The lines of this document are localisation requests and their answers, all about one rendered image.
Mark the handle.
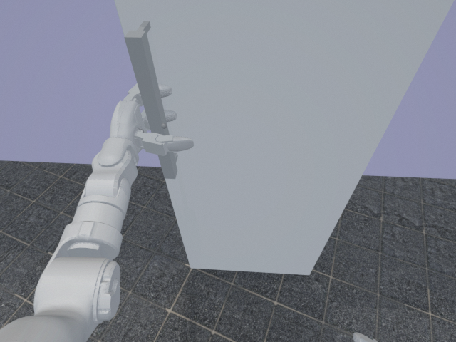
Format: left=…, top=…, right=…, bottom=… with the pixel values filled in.
left=124, top=21, right=178, bottom=179

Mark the left robot forearm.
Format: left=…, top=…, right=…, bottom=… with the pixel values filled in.
left=33, top=137, right=139, bottom=313

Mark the fridge door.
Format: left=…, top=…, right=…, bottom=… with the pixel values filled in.
left=115, top=0, right=454, bottom=275

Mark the left robot upper arm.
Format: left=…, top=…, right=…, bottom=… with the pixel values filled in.
left=0, top=256, right=120, bottom=342

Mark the left robot hand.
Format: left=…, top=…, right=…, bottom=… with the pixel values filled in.
left=110, top=84, right=194, bottom=156

